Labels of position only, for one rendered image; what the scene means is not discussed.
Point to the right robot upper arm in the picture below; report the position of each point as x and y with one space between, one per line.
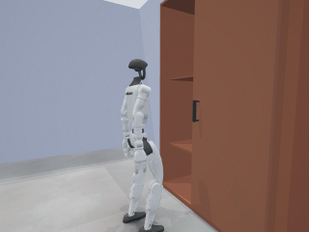
143 93

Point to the left robot upper arm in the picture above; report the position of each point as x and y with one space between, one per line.
124 107

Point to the robot left forearm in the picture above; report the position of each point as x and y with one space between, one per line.
126 128

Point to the robot right thigh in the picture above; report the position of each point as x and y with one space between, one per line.
154 162

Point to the right robot shin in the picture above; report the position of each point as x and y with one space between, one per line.
152 203

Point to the wardrobe door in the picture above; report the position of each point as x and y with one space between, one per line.
282 114
235 67

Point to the right robot hand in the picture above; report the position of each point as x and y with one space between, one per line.
140 156

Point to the handle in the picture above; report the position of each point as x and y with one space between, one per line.
194 108

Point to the robot right forearm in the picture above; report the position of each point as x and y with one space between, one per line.
137 129

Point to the left robot hand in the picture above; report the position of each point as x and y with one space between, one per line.
125 144

